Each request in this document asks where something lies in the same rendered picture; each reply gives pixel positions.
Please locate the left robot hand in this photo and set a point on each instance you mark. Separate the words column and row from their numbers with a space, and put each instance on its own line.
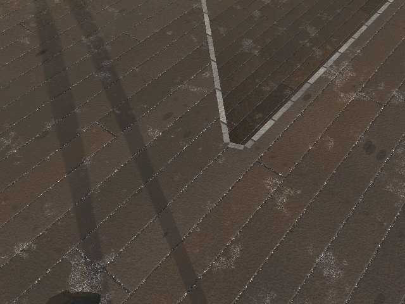
column 66, row 297

